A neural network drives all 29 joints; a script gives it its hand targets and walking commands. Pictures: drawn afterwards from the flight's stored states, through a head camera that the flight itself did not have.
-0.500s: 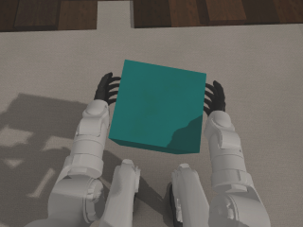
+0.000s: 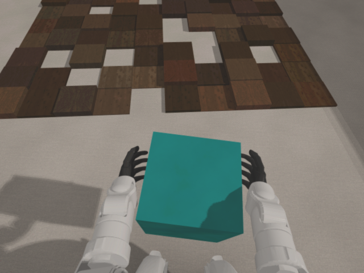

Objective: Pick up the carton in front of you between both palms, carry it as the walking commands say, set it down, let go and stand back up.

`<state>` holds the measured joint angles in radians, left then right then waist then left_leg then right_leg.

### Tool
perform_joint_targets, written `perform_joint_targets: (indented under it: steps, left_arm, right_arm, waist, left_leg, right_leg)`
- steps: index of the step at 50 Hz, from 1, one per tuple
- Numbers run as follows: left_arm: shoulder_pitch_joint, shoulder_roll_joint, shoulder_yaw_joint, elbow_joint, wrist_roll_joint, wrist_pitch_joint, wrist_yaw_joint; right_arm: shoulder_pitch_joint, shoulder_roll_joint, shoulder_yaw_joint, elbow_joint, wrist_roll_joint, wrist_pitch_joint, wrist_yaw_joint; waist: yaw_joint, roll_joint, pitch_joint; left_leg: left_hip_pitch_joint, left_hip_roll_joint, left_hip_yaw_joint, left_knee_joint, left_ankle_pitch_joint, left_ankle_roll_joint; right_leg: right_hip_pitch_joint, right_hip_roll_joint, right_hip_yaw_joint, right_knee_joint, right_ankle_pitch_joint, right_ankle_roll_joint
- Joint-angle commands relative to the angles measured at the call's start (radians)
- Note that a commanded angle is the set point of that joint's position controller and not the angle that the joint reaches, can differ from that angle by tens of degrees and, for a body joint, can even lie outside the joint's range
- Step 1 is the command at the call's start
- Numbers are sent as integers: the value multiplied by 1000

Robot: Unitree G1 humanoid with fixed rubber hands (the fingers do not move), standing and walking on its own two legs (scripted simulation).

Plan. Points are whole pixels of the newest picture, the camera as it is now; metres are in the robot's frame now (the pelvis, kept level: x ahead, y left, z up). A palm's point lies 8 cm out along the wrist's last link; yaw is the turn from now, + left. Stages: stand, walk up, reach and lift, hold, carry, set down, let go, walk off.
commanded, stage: reach and lift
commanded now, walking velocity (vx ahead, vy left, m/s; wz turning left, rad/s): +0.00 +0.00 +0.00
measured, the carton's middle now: (188, 192) +0.34 +0.01 -0.11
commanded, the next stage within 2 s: hold in 1.42 s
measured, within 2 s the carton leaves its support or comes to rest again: neither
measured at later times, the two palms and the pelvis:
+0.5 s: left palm (115, 165) +0.31 +0.14 +0.10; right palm (285, 165) +0.32 -0.15 +0.11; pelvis +0.02 -0.01 +0.08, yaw +0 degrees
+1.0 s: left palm (112, 161) +0.31 +0.15 +0.12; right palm (286, 161) +0.32 -0.15 +0.12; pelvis +0.02 +0.00 +0.09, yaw +0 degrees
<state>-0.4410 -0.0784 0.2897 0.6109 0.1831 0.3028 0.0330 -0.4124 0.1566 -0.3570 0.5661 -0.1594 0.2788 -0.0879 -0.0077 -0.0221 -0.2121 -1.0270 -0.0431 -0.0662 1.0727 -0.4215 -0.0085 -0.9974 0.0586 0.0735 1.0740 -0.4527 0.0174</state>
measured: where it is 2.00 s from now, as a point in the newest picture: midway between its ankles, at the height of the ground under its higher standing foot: outside the picture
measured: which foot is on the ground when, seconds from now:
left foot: down 0.00-1.00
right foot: down 0.00-1.00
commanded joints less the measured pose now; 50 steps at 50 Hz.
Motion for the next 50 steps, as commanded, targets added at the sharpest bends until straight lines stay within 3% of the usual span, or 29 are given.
perform_joint_targets:
  steps: [1,10,16,20,24,28,36,50]
  left_arm:
    - [-481,-1043,-569,-36,-132,-8,-221]
    - [-371,-1053,-607,-117,-140,72,-238]
    - [-331,-1051,-637,-209,-157,164,-253]
    - [-312,-1034,-625,-247,-153,228,-258]
    - [-329,-1010,-553,-221,-124,268,-271]
    - [-405,-1010,-499,-196,-98,273,-286]
    - [-503,-1034,-516,-216,-103,269,-299]
    - [-395,-1029,-537,-276,-115,302,-280]
  right_arm:
    - [-466,1002,612,49,102,22,257]
    - [-348,1005,641,-8,94,106,286]
    - [-296,1022,673,-76,116,197,308]
    - [-284,1005,664,-107,114,260,320]
    - [-299,984,592,-80,82,302,333]
    - [-372,989,539,-48,59,306,345]
    - [-462,1012,550,-64,64,299,353]
    - [-373,967,566,-130,72,325,350]
  waist:
    - [6,46,-462]
    - [5,34,-316]
    - [10,24,-210]
    - [11,18,-103]
    - [11,11,14]
    - [13,10,49]
    - [8,15,-34]
    - [10,29,-50]
  left_leg:
    - [495,-77,-26,-211,310,12]
    - [723,-59,-37,-415,433,10]
    - [857,-48,-28,-540,450,8]
    - [907,-44,-24,-619,415,10]
    - [911,-39,-12,-668,298,15]
    - [908,-36,0,-677,212,22]
    - [941,-36,3,-669,220,20]
    - [1022,-38,-6,-707,380,2]
  right_leg:
    - [293,79,4,-216,277,-13]
    - [558,51,25,-427,412,-15]
    - [723,37,28,-556,456,-10]
    - [791,29,26,-638,435,-12]
    - [791,20,18,-691,323,-19]
    - [778,12,13,-707,233,-25]
    - [815,14,9,-699,238,-24]
    - [880,30,4,-722,382,-19]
